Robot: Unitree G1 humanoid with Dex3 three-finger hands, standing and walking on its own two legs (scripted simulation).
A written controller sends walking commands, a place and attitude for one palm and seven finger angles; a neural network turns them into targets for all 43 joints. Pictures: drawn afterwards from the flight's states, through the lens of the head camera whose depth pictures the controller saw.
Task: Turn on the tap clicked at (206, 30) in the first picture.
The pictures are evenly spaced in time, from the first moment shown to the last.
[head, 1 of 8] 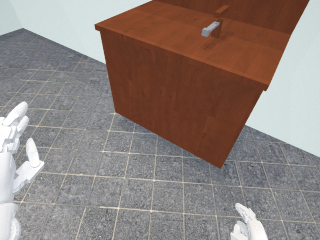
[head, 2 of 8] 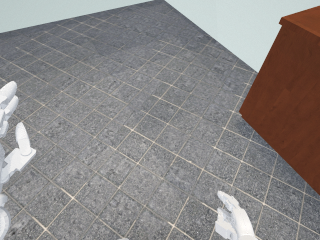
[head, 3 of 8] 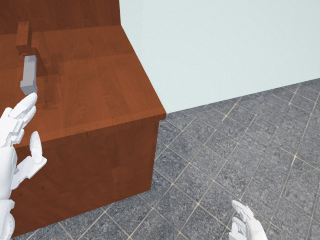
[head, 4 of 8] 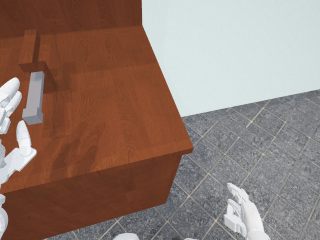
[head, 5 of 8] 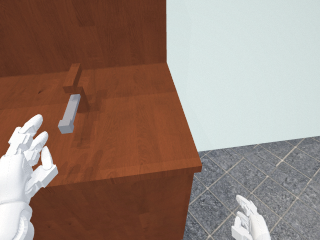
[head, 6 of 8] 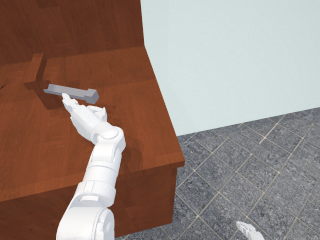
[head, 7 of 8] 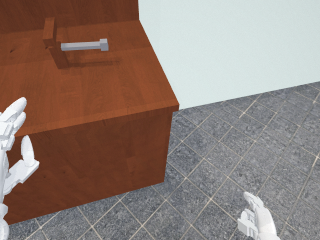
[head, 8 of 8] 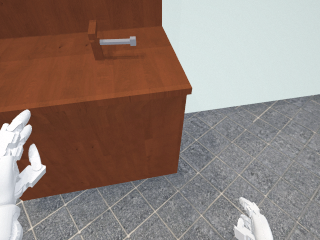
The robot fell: no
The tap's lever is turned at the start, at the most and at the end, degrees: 0 83 83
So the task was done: yes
